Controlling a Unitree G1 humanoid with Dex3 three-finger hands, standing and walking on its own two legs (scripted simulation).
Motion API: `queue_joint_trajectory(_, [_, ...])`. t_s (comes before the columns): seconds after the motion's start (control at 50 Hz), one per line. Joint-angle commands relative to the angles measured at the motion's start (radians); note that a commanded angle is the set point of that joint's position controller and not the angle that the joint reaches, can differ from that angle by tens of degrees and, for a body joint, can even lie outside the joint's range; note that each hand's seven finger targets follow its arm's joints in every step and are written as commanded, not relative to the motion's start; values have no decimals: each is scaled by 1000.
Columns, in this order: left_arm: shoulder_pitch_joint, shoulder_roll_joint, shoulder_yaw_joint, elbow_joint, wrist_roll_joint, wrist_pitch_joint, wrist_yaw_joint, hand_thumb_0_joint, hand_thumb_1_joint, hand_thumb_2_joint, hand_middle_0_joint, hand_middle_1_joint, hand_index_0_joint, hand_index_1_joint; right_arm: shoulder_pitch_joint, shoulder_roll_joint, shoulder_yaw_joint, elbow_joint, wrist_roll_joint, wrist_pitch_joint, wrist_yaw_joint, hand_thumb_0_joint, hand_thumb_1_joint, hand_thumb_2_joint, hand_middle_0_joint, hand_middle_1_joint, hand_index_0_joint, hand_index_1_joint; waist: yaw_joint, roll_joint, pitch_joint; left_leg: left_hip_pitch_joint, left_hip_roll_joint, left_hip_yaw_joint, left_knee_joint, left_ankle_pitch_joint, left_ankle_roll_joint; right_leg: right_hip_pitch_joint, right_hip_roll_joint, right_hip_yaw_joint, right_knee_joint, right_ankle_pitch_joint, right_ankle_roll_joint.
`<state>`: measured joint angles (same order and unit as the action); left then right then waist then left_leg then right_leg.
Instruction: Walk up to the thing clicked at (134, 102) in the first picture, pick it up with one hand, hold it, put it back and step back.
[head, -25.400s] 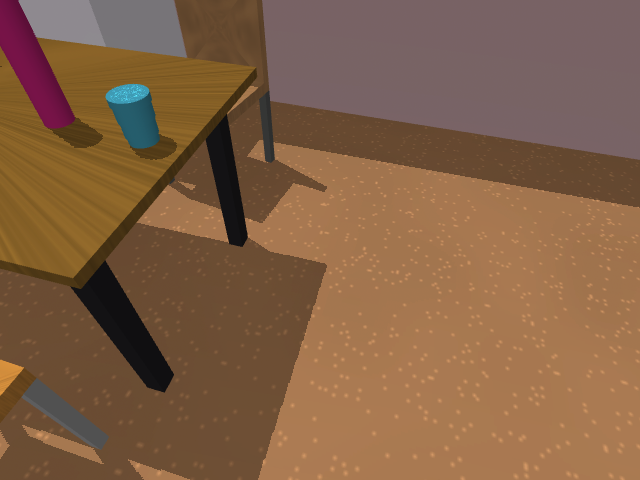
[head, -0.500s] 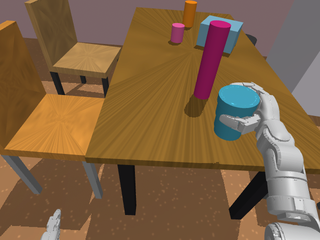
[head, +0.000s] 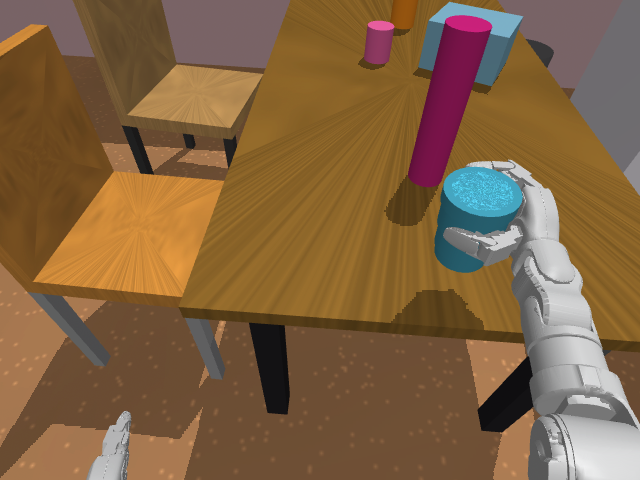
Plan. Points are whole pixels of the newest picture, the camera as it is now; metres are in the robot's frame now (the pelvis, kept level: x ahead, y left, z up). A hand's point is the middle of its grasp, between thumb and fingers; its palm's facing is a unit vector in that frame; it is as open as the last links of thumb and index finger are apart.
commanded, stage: crouch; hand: right
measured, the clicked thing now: (470, 224) +0.43 -0.18 +0.11
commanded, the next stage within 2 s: lower in 0.02 s
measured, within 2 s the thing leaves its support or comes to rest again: rests again in 1.04 s
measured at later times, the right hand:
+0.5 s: hand (458, 248) +0.43 -0.18 +0.07, palm faces +0.08 +1.00 +0.02, open 11.6 cm
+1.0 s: hand (454, 257) +0.43 -0.18 +0.04, palm faces +0.10 +0.99 +0.01, open 11.6 cm
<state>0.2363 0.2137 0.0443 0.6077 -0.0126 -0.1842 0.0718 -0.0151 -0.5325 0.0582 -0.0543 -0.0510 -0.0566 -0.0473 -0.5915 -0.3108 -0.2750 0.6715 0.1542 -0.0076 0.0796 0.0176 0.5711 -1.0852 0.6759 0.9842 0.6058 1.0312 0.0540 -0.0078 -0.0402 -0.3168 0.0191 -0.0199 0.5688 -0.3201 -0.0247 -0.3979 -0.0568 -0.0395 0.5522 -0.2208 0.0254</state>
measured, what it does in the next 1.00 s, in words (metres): stands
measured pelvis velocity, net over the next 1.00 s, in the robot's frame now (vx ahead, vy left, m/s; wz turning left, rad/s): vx -0.01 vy -0.01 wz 0.02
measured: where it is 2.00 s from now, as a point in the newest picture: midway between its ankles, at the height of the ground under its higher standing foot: outside the picture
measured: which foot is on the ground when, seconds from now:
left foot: down 0.00-1.00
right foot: down 0.00-1.00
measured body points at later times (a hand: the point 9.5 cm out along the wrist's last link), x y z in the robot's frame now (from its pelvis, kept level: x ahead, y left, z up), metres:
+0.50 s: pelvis +0.00 +0.00 -0.01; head +0.04 -0.01 +0.44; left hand +0.15 +0.26 -0.08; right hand +0.42 -0.23 +0.07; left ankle -0.02 +0.13 -0.73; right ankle +0.04 -0.14 -0.73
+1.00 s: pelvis -0.01 -0.01 -0.03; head +0.05 -0.03 +0.42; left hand +0.14 +0.26 -0.07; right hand +0.42 -0.24 +0.04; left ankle -0.02 +0.13 -0.73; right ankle +0.04 -0.14 -0.73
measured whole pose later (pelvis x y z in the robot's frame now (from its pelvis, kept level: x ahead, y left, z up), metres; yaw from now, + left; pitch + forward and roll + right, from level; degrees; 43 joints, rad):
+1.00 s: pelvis -0.01 -0.01 -0.03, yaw +1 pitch +11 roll +1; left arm 0.29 0.21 0.05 0.37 0.02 -0.11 0.04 -0.01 -0.54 0.07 -0.05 -0.05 -0.05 -0.05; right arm -0.60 -0.31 -0.32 0.92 0.10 -0.34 0.07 0.02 0.57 -1.09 0.67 0.99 0.60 1.03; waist 0.12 0.02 -0.08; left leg -0.58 0.00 -0.03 0.77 -0.39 -0.04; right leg -0.67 -0.07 -0.04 0.79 -0.31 0.01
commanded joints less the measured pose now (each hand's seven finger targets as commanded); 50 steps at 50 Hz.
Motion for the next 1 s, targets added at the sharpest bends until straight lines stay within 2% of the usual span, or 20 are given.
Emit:
queue_joint_trajectory(0.0, [-95, 145, 56, -210, -6, -32, 11, 0, -553, 61, -51, -44, -46, -49, -533, -241, -52, -266, 15, -132, 8, 0, -89, -1287, 1244, 1407, 1289, 1407, 4, -30, -402, 8, -35, 40, -69, 340, 12, 307, 36, 6, -17, 249, -39])
queue_joint_trajectory(0.06, [-17, 99, 30, -152, -9, -10, 4, 0, -549, 59, -50, -45, -46, -48, -475, -202, -39, -188, 20, -146, 15, 0, -83, -1289, 1244, 1409, 1291, 1409, 6, -31, -339, -18, -38, 43, -69, 331, 13, 277, 36, 3, -18, 242, -39])
queue_joint_trajectory(0.1, [-48, 161, 85, -174, -7, -4, 10, 0, -552, 59, -52, -44, -48, -48, -532, -286, -77, -245, 16, -164, 7, 0, -76, -1281, 1226, 1395, 1274, 1395, 11, -59, -357, -26, -35, 36, -71, 318, 15, 279, 37, 1, -16, 225, -39])
queue_joint_trajectory(0.18, [-42, 129, 63, -174, -9, 5, 3, 0, -549, 59, -49, -44, -45, -48, -437, -173, -27, -113, 21, -175, 20, 0, -70, -1274, 1212, 1388, 1262, 1388, 27, 9, -303, -52, -43, 42, -63, 301, 12, 240, 31, 5, -9, 199, -41])
queue_joint_trajectory(0.32, [-61, 142, 68, -206, 0, 11, -2, 0, -555, 66, -46, -42, -40, -48, -469, -198, -39, -126, 18, -254, 37, 0, -62, -1271, 1213, 1387, 1262, 1387, 26, -23, -400, -76, -42, 36, -19, 348, 10, 257, 26, 10, 51, 278, -41])
queue_joint_trajectory(0.36, [-85, 136, 59, -237, 1, 12, -1, 0, -552, 64, -45, -41, -39, -47, -517, -257, -68, -183, 11, -291, 31, 0, -69, -1286, 1237, 1408, 1285, 1408, 14, -49, -466, -58, -39, 29, -2, 370, 8, 262, 29, 7, 71, 295, -42])
queue_joint_trajectory(0.42, [-65, 116, 40, -248, 3, 15, -6, 0, -549, 63, -47, -43, -42, -48, -428, -186, -44, -64, 15, -307, 39, 0, -75, -1307, 1249, 1427, 1299, 1427, 33, -3, -399, -84, -44, 33, 6, 339, 7, 202, 29, 9, 73, 245, -44])
queue_joint_trajectory(0.48, [-19, 149, 77, -217, 12, 22, 0, 0, -549, 64, -46, -43, -41, -48, -518, -281, -83, -117, -4, -346, 15, 0, -93, -1333, 1277, 1457, 1328, 1457, 35, -77, -431, -116, -44, 25, 22, 320, 13, 216, 28, 7, 93, 237, -39])
queue_joint_trajectory(0.52, [-14, 139, 77, -228, 10, 22, -9, 0, -551, 65, -47, -45, -42, -50, -420, -189, -53, -28, 7, -343, 21, 0, -77, -1347, 1280, 1471, 1333, 1471, 51, -22, -356, -130, -42, 24, 20, 294, 9, 148, 33, 6, 92, 177, -47])
queue_joint_trajectory(0.56, [-98, 172, 90, -328, 14, 13, -2, 0, -550, 62, -47, -42, -42, -47, -552, -292, -92, -159, -11, -379, 4, 0, -74, -1323, 1260, 1445, 1312, 1445, 47, -60, -486, -116, -43, 21, 34, 298, 10, 204, 27, 9, 111, 193, -43])
queue_joint_trajectory(0.64, [-8, 106, 49, -273, 12, 23, -16, 0, -549, 63, -48, -44, -42, -50, -377, -128, -19, 60, -3, -366, 18, 0, -64, -1310, 1247, 1431, 1298, 1431, 64, -8, -321, -178, -43, 21, 32, 220, 10, 85, 32, 11, 111, 92, -46])
queue_joint_trajectory(0.68, [-96, 164, 88, -384, 17, 13, -7, 0, -553, 62, -46, -39, -39, -47, -572, -279, -79, -127, -22, -400, 4, 0, -52, -1283, 1230, 1407, 1279, 1407, 53, -68, -512, -147, -41, 16, 56, 244, 13, 153, 27, 16, 130, 129, -43])
queue_joint_trajectory(0.7, [-32, 145, 71, -328, 20, 19, -9, 0, -549, 61, -47, -42, -41, -47, -560, -274, -77, -96, -26, -400, -1, 0, -58, -1287, 1231, 1409, 1282, 1410, 53, -89, -471, -175, -45, 20, 63, 234, 17, 149, 26, 16, 135, 128, -39])
queue_joint_trajectory(0.76, [6, 102, 46, -317, 18, 18, -23, 0, -546, 61, -47, -44, -42, -48, -380, -87, -4, 103, -9, -382, 19, 0, -71, -1293, 1236, 1413, 1285, 1414, 71, -27, -377, -223, -54, 35, 74, 203, 19, 89, 23, 26, 133, 101, -38])
queue_joint_trajectory(0.8, [-62, 189, 99, -432, 25, 12, -10, 0, -554, 63, -46, -38, -38, -46, -583, -297, -96, -120, -28, -424, 1, 0, -76, -1298, 1248, 1423, 1297, 1423, 56, -91, -563, -194, -54, 33, 92, 239, 19, 184, 15, 31, 155, 175, -34])
queue_joint_trajectory(0.82, [-22, 144, 55, -393, 30, 17, -16, 0, -549, 62, -46, -42, -41, -47, -585, -279, -77, -113, -33, -428, -4, 0, -100, -1294, 1247, 1415, 1294, 1415, 46, -116, -535, -194, -53, 34, 100, 247, 22, 175, 18, 29, 165, 197, -29])
queue_joint_trajectory(0.84, [56, 144, 82, -329, 26, 26, -18, 0, -554, 67, -46, -42, -39, -50, -499, -242, -80, -12, -28, -417, -5, 0, -100, -1302, 1254, 1424, 1302, 1425, 62, -80, -453, -227, -56, 39, 104, 236, 21, 127, 18, 31, 169, 181, -33])
queue_joint_trajectory(0.88, [25, 117, 64, -368, 22, 24, -28, 0, -551, 67, -46, -45, -39, -51, -334, -70, -14, 171, -15, -393, 8, 0, -70, -1300, 1242, 1421, 1291, 1422, 77, 4, -365, -243, -57, 38, 105, 221, 17, 51, 23, 28, 162, 126, -40])
queue_joint_trajectory(0.92, [-70, 221, 129, -515, 28, 18, -13, 0, -552, 62, -46, -40, -39, -47, -653, -362, -131, -208, -39, -454, -21, 0, -78, -1293, 1238, 1414, 1286, 1415, 52, -105, -626, -183, -52, 26, 120, 259, 19, 185, 16, 30, 185, 193, -34])
queue_joint_trajectory(0.98, [92, 97, 58, -357, 25, 38, -38, 0, -551, 65, -47, -47, -41, -52, -356, -120, -44, 124, -28, -413, -8, 0, -100, -1306, 1247, 1423, 1295, 1423, 63, -49, -319, -270, -55, 35, 122, 197, 23, 17, 22, 28, 183, 120, -33])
